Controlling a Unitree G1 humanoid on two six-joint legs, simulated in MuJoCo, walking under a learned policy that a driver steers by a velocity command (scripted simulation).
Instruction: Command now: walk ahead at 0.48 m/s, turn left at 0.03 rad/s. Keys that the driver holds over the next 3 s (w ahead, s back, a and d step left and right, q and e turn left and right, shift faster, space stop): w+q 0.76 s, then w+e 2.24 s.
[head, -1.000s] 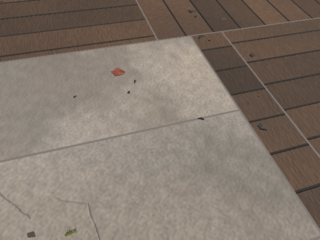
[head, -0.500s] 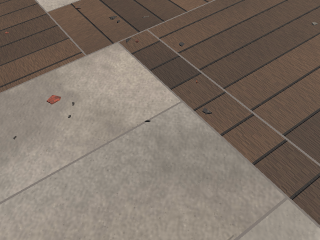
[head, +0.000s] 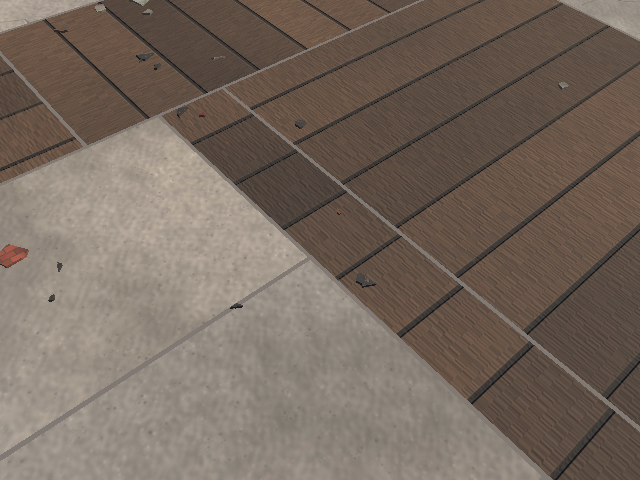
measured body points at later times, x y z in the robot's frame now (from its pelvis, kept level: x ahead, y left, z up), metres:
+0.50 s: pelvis +0.27 -0.03 +0.00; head +0.30 -0.03 +0.45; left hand +0.26 +0.25 -0.12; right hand +0.42 -0.28 -0.13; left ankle +0.28 +0.12 -0.66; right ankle +0.28 -0.10 -0.75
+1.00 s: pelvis +0.52 +0.10 +0.00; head +0.54 +0.12 +0.44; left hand +0.47 +0.36 -0.15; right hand +0.69 -0.11 -0.13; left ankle +0.50 +0.14 -0.75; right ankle +0.58 -0.05 -0.66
